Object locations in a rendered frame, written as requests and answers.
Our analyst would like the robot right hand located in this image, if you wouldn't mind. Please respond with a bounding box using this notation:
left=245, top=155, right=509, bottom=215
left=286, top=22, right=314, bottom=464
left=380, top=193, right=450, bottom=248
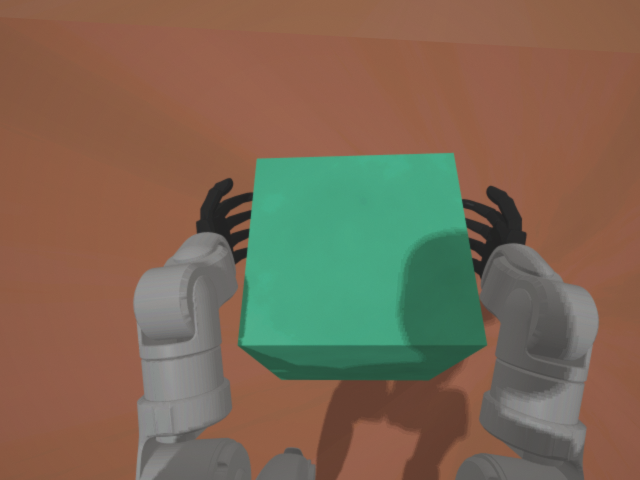
left=462, top=186, right=527, bottom=278

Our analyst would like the left robot thigh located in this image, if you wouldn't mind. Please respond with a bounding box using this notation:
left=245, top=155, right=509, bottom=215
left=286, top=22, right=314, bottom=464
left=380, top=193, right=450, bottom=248
left=255, top=453, right=316, bottom=480

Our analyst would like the robot left upper arm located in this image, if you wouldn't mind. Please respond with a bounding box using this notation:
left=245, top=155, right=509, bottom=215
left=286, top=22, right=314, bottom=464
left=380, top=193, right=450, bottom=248
left=140, top=438, right=251, bottom=480

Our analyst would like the left robot shin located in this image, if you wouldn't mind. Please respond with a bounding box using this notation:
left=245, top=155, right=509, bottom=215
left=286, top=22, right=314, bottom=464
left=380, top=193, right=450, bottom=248
left=284, top=447, right=303, bottom=456

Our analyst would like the robot right upper arm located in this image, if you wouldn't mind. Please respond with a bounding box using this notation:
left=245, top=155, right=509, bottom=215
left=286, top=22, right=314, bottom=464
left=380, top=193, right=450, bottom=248
left=455, top=453, right=568, bottom=480

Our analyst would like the robot left hand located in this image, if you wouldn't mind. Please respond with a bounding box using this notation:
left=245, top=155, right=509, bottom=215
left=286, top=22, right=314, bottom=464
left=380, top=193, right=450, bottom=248
left=196, top=178, right=253, bottom=264

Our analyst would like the carton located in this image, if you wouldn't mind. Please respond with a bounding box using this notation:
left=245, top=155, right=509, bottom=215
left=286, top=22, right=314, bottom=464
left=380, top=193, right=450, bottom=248
left=238, top=153, right=487, bottom=380

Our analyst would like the robot right forearm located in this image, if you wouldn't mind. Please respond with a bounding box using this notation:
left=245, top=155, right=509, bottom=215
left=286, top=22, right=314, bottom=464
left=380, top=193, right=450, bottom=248
left=479, top=243, right=599, bottom=480

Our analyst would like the robot left forearm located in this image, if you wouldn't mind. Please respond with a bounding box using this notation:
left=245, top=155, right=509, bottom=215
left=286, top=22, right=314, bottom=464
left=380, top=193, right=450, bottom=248
left=133, top=232, right=238, bottom=480

